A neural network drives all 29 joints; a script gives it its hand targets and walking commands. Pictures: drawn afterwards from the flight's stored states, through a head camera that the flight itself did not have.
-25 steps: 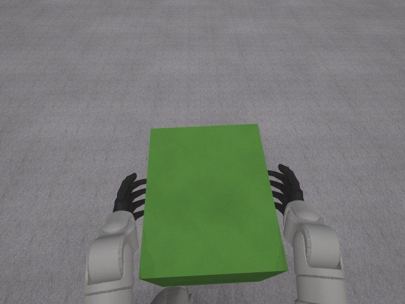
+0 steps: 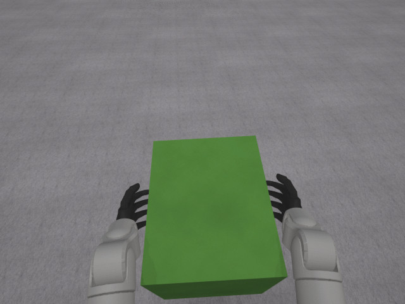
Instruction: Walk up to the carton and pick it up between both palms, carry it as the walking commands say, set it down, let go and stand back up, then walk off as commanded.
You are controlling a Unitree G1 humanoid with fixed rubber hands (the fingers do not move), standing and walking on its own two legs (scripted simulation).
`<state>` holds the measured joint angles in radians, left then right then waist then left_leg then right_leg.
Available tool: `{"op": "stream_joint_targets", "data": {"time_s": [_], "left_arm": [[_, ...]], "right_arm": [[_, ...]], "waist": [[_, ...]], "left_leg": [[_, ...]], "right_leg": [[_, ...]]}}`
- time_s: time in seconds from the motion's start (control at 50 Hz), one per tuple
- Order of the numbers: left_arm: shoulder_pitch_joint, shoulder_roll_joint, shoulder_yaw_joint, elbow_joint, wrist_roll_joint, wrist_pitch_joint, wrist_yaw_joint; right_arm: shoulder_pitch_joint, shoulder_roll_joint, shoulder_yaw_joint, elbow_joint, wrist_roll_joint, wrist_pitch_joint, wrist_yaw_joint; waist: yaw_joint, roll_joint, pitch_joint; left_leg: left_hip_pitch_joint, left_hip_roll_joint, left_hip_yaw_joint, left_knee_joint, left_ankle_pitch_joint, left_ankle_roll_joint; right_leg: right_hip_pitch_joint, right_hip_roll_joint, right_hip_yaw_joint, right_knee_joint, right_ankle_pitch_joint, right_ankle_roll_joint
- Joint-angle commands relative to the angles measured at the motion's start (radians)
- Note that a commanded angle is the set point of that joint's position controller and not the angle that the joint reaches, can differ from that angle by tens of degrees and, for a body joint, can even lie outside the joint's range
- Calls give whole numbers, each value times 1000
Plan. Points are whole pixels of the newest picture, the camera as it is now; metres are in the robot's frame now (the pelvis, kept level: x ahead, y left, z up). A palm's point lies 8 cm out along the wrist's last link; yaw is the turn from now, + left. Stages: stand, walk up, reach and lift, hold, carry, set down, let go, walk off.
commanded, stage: carry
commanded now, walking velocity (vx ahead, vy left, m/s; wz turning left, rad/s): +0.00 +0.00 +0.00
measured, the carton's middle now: (208, 219) +0.30 +0.00 -0.02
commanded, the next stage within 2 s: none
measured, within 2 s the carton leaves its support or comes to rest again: neither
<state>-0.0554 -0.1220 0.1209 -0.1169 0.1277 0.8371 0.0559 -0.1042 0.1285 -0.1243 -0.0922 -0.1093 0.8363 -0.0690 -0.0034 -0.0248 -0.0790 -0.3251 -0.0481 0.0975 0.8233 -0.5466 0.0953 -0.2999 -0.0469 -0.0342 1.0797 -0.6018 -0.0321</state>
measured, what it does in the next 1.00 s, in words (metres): walks ahead: right foot, then left foot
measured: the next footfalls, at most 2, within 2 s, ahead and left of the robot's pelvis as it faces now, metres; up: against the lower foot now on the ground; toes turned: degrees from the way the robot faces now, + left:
right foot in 0.10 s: +0.01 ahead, -0.11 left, +0.00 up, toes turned -5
left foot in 0.26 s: +0.15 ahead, +0.08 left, +0.00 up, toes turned +5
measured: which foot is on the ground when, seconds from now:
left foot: down 0.00-0.12, up 0.14-0.24, down 0.26-0.52, up 0.54-0.70, down 0.72-1.00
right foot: up 0.00-0.08, down 0.10-0.28, up 0.30-0.46, down 0.48-0.72, up 0.74-1.00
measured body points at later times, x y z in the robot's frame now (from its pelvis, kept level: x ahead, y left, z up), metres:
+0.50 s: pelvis +0.30 +0.04 -0.02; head +0.30 +0.04 +0.43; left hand +0.58 +0.20 +0.02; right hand +0.58 -0.12 +0.02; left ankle +0.12 +0.08 -0.69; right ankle +0.23 -0.05 -0.69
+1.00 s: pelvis +0.66 +0.12 +0.01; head +0.69 +0.12 +0.46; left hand +0.95 +0.25 +0.02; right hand +0.92 -0.06 +0.03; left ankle +0.56 +0.14 -0.70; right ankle +0.64 +0.03 -0.63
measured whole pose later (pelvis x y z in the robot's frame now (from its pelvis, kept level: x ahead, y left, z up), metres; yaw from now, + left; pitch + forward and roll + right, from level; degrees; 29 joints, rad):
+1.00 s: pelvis +0.66 +0.12 +0.01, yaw -5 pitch +2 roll -3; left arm -0.07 -0.12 0.12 -0.06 0.12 0.73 0.05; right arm -0.10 0.13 -0.13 -0.06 -0.12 0.75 -0.07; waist -0.02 0.05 0.04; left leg -0.20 -0.06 0.12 0.72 -0.55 0.15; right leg -0.56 0.05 -0.11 1.16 -0.49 -0.04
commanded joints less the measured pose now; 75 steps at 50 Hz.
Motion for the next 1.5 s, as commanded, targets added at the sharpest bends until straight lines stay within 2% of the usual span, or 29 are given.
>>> {"op": "stream_joint_targets", "data": {"time_s": [0.0,0.08,0.12,0.14,0.18,0.24,0.28,0.34,0.46,0.48,0.52,0.56,0.62,0.7,0.72,0.74,0.78,0.9,1.06,1.08,1.1,1.16,1.26,1.3,1.32,1.34,1.38,1.42,1.48], "left_arm": [[-527,-634,-562,-108,-210,-43,-197],[-487,-597,-505,-48,-174,-72,-200],[-439,-605,-520,-58,-196,-104,-193],[-469,-666,-627,-218,-292,-63,-185],[-435,-653,-557,-114,-199,-35,-190],[-482,-602,-529,-99,-168,-96,-180],[-561,-633,-594,-175,-221,-71,-184],[-471,-595,-520,-39,-178,-86,-194],[-513,-626,-600,-186,-230,-105,-188],[-486,-601,-529,-81,-180,-110,-193],[-400,-635,-599,-219,-262,-107,-181],[-346,-677,-605,-155,-223,-40,-186],[-525,-681,-702,-289,-270,-64,-188],[-489,-620,-659,-273,-279,-84,-174],[-520,-662,-730,-323,-326,-41,-173],[-526,-623,-697,-296,-325,-32,-190],[-417,-620,-512,73,-181,-81,-209],[-385,-659,-589,-145,-201,-160,-182],[-451,-653,-619,-240,-210,-99,-173],[-462,-616,-555,-147,-174,-105,-178],[-407,-645,-560,-51,-152,-108,-190],[-440,-707,-627,-106,-164,-107,-195],[-450,-667,-575,-27,-148,-154,-201],[-466,-659,-626,-149,-191,-153,-196],[-568,-657,-619,-171,-199,-144,-200],[-522,-648,-646,-181,-233,-131,-205],[-467,-707,-686,-196,-292,-97,-210],[-523,-777,-859,-554,-447,33,-202],[-411,-713,-794,-433,-402,191,-197]], "right_arm": [[-462,701,587,-51,227,-23,196],[-428,636,528,-5,171,-52,187],[-461,640,580,-75,206,-74,182],[-431,732,684,-179,295,-37,181],[-412,698,605,-82,231,-23,189],[-355,683,529,23,164,-82,195],[-418,691,553,-62,208,-73,189],[-424,663,543,-18,171,-57,192],[-440,676,613,-147,242,-81,189],[-464,641,571,-74,210,-77,187],[-453,700,715,-264,314,-83,184],[-424,731,659,-180,285,-29,190],[-345,737,577,-121,241,-58,197],[-345,671,586,-180,217,-94,179],[-382,666,599,-229,252,-59,181],[-399,671,604,-245,268,-40,171],[-356,655,467,45,108,-69,190],[-369,690,615,-133,213,-137,197],[-445,663,646,-224,293,-84,213],[-487,637,578,-126,252,-90,208],[-499,677,600,-100,246,-100,218],[-443,724,612,-68,256,-104,250],[-383,711,515,52,171,-151,233],[-342,712,550,-30,178,-152,224],[-342,710,527,22,167,-145,223],[-408,693,585,-105,221,-135,212],[-423,716,661,-219,268,-93,207],[-462,785,826,-511,440,42,200],[-436,730,794,-485,425,194,198]], "waist": [[-20,124,-158],[15,174,-361],[62,-357,-388],[53,-361,-293],[54,-98,-153],[-36,-72,-324],[-45,381,-370],[-32,45,-124],[-5,252,-254],[44,23,-342],[84,-469,-359],[111,-216,-108],[65,118,-137],[-59,-28,-406],[-37,383,-481],[-22,345,-506],[-32,58,-335],[-45,99,-270],[28,145,-386],[78,-31,-486],[73,-245,-551],[55,6,-371],[7,-79,-340],[-23,-1,-463],[-20,353,-441],[-18,274,-419],[-29,91,-357],[-26,131,-317],[-20,138,-311]], "left_leg": [[433,309,-310,-247,1637,118],[275,237,-90,15,1721,-8],[-384,-11,38,538,399,-119],[-604,-62,6,519,-185,-108],[-710,10,-42,201,-254,-68],[119,-2,42,-322,416,-37],[647,358,-369,-209,2082,225],[499,329,-380,-261,1735,135],[380,218,-124,-44,2044,-36],[171,183,-41,274,1854,-103],[-626,-145,-21,963,-221,-147],[-963,-78,-211,1038,-432,-68],[-978,61,-220,564,-376,-15],[378,-32,78,-303,864,-13],[608,330,-453,-265,1943,190],[616,388,-601,-202,2116,248],[523,341,-565,-239,1781,214],[721,264,-413,-204,1718,102],[230,172,-101,122,1616,-120],[65,66,-47,497,1113,-204],[-252,-101,-75,724,-88,-207],[-509,41,-258,626,-158,-105],[-23,7,-7,-344,256,-86],[367,174,-180,-341,1054,15],[510,348,-391,-272,1845,104],[579,365,-396,-215,1976,134],[604,353,-354,-242,1847,89],[599,338,-343,-253,1767,26],[596,352,-288,-221,1694,20]], "right_leg": [[-364,11,-31,-114,-62,27],[141,27,-63,-525,572,-34],[714,-200,221,-392,2109,-221],[812,-247,318,-436,2308,-240],[782,-257,308,-437,1993,-193],[267,-130,-28,-53,1728,-32],[-381,114,-52,331,-42,56],[-450,39,-7,147,-43,19],[-54,134,-167,-348,322,-44],[261,45,-60,-421,834,-121],[916,-233,371,-426,2420,-316],[814,-273,518,-488,1972,-293],[771,-276,357,-443,1504,-177],[69,-62,-86,-32,1114,2],[-176,159,-77,373,100,88],[-222,162,50,489,8,51],[-352,112,83,430,26,35],[-704,82,-23,281,-79,-3],[238,93,-121,-509,772,-105],[468,-126,93,-525,1404,-256],[727,-344,408,-459,1952,-408],[612,-326,447,-485,1572,-368],[282,-181,20,-428,1265,-144],[24,-74,-37,-270,780,7],[-173,58,-85,-107,102,59],[-258,70,-19,-45,-11,37],[-392,60,-13,28,-11,20],[-434,30,-14,-53,19,34],[-430,44,-66,-39,74,41]]}}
